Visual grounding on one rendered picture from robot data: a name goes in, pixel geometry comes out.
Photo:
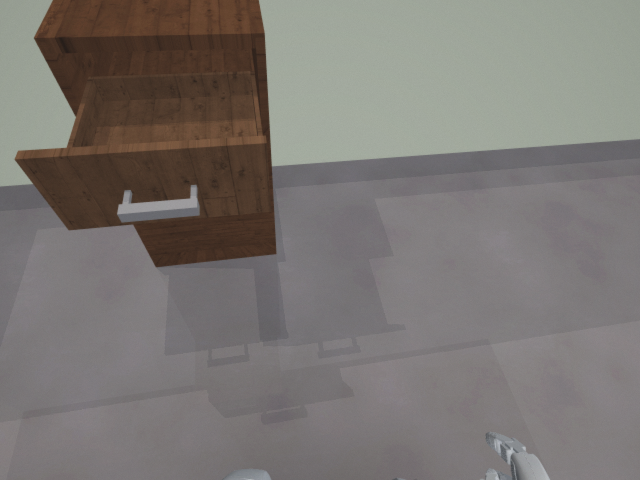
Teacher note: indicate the robot right hand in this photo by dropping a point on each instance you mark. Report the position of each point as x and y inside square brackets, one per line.
[524, 466]

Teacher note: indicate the drawer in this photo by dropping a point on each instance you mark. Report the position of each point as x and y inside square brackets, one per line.
[157, 135]

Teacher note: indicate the cabinet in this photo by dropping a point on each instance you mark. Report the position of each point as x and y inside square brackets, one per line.
[91, 38]

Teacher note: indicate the handle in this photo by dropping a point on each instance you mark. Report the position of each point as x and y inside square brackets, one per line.
[130, 212]

